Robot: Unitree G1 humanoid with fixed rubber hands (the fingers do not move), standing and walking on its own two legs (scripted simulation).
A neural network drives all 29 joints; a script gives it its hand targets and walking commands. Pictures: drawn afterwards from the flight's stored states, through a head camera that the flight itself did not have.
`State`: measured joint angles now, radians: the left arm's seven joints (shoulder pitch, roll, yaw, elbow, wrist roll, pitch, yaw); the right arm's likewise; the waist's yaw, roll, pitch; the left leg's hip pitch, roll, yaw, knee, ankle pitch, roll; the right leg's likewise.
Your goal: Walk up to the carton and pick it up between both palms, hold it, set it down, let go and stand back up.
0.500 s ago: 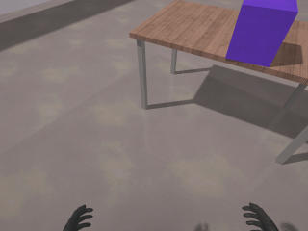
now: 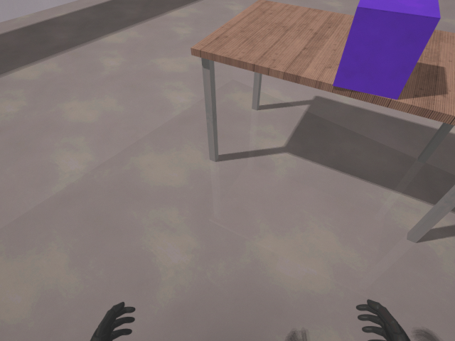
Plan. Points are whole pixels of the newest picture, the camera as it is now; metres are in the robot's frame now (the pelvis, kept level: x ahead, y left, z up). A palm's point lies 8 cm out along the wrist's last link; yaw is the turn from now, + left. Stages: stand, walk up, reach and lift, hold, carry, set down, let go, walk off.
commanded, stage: stand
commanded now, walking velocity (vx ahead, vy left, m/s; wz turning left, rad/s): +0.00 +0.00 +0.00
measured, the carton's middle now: (381, 43) +0.97 -0.50 +0.07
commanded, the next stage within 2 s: walk up in 0.14 s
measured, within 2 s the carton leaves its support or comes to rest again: neither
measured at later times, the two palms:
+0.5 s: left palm (108, 338) +0.17 +0.23 -0.08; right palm out of the picture +0.10 -0.33 -0.08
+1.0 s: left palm (121, 325) +0.19 +0.22 -0.11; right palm (453, 339) +0.15 -0.36 -0.07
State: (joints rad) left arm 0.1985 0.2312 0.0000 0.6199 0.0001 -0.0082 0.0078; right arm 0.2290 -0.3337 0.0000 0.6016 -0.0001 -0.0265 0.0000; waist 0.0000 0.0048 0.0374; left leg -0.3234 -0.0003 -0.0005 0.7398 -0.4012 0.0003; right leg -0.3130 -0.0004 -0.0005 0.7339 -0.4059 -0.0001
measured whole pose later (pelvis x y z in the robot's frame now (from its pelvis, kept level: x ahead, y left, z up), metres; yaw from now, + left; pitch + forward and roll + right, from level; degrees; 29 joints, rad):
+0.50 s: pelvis +0.01 -0.02 -0.01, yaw -4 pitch +0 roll +2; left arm 0.20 0.32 0.00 0.62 0.00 -0.01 -0.08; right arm 0.32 -0.42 0.00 0.60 0.00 -0.11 0.00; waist 0.00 -0.03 0.04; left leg -0.32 0.02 0.06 0.75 -0.43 0.00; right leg -0.47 0.00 0.03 0.95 -0.43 0.00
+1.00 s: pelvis +0.06 -0.04 -0.01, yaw -12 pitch +0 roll +0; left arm 0.38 0.34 0.00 0.62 0.00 -0.03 -0.04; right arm 0.22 -0.44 0.00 0.60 0.00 -0.09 0.00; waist 0.00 0.00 0.05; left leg -0.47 0.06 0.05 0.83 -0.43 0.00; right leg -0.38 0.11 0.09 0.83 -0.45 -0.07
